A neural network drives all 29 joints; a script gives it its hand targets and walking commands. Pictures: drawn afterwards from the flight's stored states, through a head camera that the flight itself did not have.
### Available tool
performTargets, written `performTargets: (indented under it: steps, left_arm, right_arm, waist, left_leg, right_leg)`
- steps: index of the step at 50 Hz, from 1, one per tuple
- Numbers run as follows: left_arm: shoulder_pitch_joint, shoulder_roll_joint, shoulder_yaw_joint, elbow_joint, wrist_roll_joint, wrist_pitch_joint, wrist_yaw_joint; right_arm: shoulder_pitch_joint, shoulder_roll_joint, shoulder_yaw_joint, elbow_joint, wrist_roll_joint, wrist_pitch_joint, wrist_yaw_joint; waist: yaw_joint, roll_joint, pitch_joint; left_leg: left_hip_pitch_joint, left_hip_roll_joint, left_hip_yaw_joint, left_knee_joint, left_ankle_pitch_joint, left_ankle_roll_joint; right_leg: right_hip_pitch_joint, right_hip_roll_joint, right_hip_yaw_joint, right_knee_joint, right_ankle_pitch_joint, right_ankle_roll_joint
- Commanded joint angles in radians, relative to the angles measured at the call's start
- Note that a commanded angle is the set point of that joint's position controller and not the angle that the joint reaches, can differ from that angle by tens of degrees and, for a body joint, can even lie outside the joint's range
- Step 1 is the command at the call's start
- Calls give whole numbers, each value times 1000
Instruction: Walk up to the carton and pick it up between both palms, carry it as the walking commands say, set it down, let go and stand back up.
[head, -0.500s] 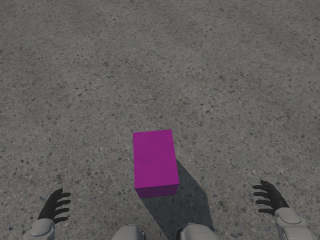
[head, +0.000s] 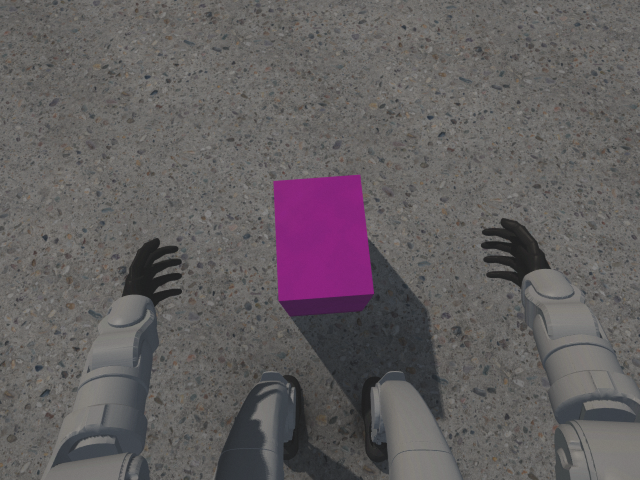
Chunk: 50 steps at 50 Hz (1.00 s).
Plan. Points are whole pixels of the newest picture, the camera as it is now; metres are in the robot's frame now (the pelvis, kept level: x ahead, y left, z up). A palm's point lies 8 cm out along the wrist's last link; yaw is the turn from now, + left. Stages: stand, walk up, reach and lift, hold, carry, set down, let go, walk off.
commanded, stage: reach and lift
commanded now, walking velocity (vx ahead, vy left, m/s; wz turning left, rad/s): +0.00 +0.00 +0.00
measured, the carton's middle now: (321, 252) +0.51 +0.02 -0.57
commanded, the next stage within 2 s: none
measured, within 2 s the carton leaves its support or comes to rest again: neither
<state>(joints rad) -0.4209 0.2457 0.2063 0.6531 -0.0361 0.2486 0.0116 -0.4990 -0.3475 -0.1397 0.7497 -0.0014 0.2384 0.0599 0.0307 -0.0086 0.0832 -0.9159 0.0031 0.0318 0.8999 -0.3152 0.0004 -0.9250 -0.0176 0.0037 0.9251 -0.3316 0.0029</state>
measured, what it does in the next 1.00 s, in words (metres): lowers itself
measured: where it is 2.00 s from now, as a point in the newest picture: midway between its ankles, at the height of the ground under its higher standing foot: (331, 432)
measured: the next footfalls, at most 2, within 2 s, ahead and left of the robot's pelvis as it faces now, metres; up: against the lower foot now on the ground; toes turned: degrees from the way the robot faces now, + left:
none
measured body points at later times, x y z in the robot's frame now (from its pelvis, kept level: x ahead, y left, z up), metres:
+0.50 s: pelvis -0.01 -0.01 -0.05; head +0.27 -0.01 +0.30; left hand +0.47 +0.22 -0.15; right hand +0.50 -0.19 -0.16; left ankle +0.06 +0.12 -0.68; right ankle +0.06 -0.12 -0.68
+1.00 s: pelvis -0.02 +0.00 -0.10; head +0.30 -0.01 +0.22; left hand +0.49 +0.21 -0.22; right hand +0.52 -0.18 -0.22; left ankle +0.06 +0.12 -0.68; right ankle +0.06 -0.12 -0.68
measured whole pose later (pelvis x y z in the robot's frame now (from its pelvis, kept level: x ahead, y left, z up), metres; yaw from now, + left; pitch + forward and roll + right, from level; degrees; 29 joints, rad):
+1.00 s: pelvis -0.02 +0.00 -0.10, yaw +0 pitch +49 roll +1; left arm -1.13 0.21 0.39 0.92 0.02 0.11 0.03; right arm -1.20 -0.29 -0.30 0.98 -0.07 0.13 0.00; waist 0.05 -0.01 -0.08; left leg -1.72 0.01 0.03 1.21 -0.34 0.00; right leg -1.73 -0.01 0.01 1.23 -0.35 0.00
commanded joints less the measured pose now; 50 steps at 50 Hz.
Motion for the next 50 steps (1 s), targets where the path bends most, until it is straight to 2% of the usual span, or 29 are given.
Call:
performTargets:
  steps: [1,11,25,32,36,39,46,50]
  left_arm:
    - [-227,135,37,-76,-9,-12,0]
    - [-479,136,70,-8,-24,-48,8]
    - [-800,131,160,123,10,-140,20]
    - [-811,105,169,93,19,-155,12]
    - [-812,79,171,75,33,-161,7]
    - [-824,69,176,77,43,-165,7]
    - [-877,60,187,159,60,-160,15]
    - [-925,77,189,186,50,-151,25]
  right_arm:
    - [-235,-124,-32,-74,-2,-7,-13]
    - [-498,-98,-61,-22,-11,-29,-50]
    - [-831,-42,-102,80,-20,-97,-82]
    - [-842,-35,-128,53,-45,-116,-76]
    - [-841,-21,-140,36,-53,-125,-64]
    - [-848,-17,-149,36,-58,-129,-58]
    - [-899,-20,-157,128,-66,-126,-60]
    - [-952,-40,-160,160,-64,-122,-73]
  waist:
    - [8,-11,-577]
    - [10,-32,-799]
    - [41,-43,-1053]
    - [36,-60,-1215]
    - [39,-47,-1197]
    - [42,-42,-1173]
    - [37,-39,-1022]
    - [29,-45,-1043]
  left_leg:
    - [185,-46,-6,-78,63,-50]
    - [22,-60,3,-1,139,-40]
    - [-151,-74,6,78,300,-22]
    - [-112,-74,9,92,483,-20]
    - [-90,-65,0,103,518,-22]
    - [-97,-62,-6,121,491,-24]
    - [-282,-71,-4,215,255,-31]
    - [-381,-77,7,316,175,-38]
  right_leg:
    - [217,46,2,-82,81,15]
    - [180,67,8,4,186,18]
    - [85,80,38,91,385,17]
    - [88,88,27,110,550,19]
    - [-23,91,18,102,517,17]
    - [-101,91,13,109,458,17]
    - [-306,96,-1,216,245,14]
    - [-369,97,-4,314,169,10]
